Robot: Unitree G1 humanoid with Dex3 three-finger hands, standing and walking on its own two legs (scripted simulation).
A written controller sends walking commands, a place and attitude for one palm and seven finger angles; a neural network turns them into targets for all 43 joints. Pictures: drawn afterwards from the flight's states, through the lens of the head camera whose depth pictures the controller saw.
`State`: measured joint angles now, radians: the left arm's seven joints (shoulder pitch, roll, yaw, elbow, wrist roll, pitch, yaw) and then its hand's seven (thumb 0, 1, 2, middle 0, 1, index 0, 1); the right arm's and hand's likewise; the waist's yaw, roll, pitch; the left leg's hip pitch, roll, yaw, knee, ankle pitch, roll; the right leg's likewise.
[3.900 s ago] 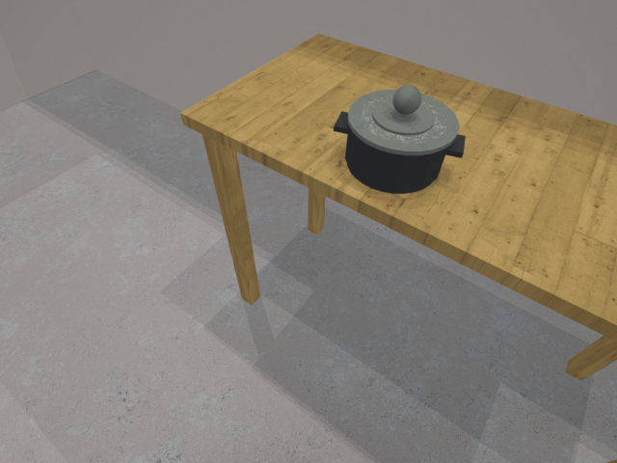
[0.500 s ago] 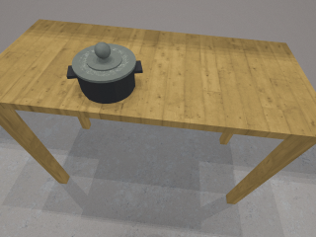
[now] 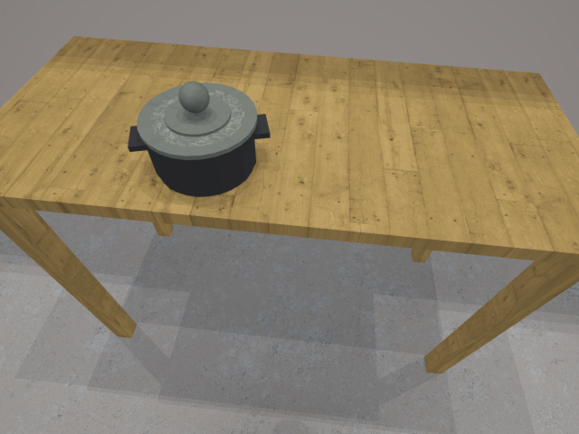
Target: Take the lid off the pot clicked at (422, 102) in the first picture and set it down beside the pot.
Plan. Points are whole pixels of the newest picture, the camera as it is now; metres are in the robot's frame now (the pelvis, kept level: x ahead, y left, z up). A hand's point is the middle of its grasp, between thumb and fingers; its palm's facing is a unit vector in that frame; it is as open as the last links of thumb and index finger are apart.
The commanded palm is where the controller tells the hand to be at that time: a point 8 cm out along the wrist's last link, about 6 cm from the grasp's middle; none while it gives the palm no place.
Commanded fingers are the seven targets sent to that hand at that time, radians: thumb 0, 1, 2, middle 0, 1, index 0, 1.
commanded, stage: look again from close up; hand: left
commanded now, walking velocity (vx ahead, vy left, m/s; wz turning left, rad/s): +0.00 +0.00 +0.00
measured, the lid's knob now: (194, 97) +0.55 +0.19 +0.15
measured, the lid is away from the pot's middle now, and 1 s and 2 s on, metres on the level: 0.00 0.00 0.00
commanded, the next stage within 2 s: shuffle to correct the standing spot in 0.72 s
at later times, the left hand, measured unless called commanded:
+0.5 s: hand out of the picture +0.05 +0.18 -0.17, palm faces +0.00 -0.98 -0.21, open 7.4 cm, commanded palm none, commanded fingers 0.00 0.90 0.90 -0.20 -0.30 -0.20 -0.30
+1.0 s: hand out of the picture +0.04 +0.18 -0.18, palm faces +0.04 -0.98 -0.21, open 7.4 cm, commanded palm none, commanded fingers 0.00 0.90 0.90 -0.20 -0.30 -0.20 -0.30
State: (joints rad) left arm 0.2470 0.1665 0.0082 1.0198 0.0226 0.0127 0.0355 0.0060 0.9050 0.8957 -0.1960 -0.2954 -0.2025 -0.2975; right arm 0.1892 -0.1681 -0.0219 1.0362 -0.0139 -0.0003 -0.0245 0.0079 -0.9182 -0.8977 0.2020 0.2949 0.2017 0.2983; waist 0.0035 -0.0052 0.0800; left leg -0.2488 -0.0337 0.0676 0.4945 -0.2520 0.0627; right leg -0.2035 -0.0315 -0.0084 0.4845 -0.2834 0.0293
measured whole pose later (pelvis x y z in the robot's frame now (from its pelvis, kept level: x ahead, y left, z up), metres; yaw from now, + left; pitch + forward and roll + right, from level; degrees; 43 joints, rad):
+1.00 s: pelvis +0.02 +0.00 +0.00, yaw +0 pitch +0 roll -1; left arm 0.25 0.16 0.03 1.03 0.02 0.01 0.03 0.01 0.90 0.90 -0.20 -0.30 -0.20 -0.30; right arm 0.25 -0.18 -0.03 1.06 -0.02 0.01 -0.03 0.01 -0.91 -0.90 0.20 0.29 0.20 0.30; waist 0.00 0.02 0.06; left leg -0.24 -0.02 0.06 0.55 -0.31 0.04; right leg -0.17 -0.02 -0.02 0.49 -0.32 0.02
